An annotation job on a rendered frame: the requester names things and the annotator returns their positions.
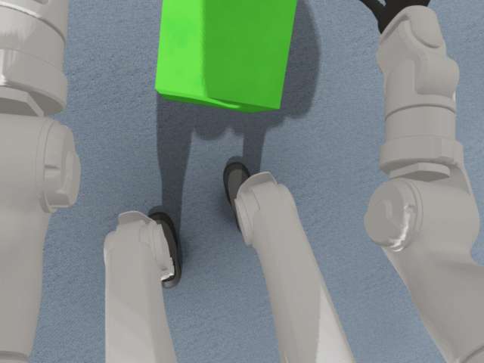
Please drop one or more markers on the left robot forearm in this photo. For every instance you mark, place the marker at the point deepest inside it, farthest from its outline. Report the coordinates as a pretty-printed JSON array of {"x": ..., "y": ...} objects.
[{"x": 33, "y": 34}]

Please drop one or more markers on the robot left foot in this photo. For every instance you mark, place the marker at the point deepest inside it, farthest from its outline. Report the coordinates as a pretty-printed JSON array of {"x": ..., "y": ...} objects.
[{"x": 170, "y": 235}]

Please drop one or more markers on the robot right hand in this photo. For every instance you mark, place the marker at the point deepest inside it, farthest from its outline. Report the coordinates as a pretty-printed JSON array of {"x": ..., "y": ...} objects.
[{"x": 385, "y": 14}]

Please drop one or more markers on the right robot forearm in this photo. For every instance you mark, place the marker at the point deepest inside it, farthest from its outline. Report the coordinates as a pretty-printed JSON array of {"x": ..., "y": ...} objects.
[{"x": 420, "y": 109}]

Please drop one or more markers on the right robot upper arm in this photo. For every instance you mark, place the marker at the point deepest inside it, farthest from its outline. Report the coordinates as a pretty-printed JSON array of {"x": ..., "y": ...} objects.
[{"x": 427, "y": 231}]

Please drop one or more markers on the left robot upper arm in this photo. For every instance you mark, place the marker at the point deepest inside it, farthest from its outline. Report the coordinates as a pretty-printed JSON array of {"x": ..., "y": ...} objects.
[{"x": 39, "y": 173}]

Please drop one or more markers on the left robot thigh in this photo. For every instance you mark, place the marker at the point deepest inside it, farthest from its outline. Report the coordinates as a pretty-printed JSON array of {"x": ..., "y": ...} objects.
[{"x": 136, "y": 328}]

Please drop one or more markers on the carton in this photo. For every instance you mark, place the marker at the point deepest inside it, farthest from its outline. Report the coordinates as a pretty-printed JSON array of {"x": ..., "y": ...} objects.
[{"x": 229, "y": 54}]

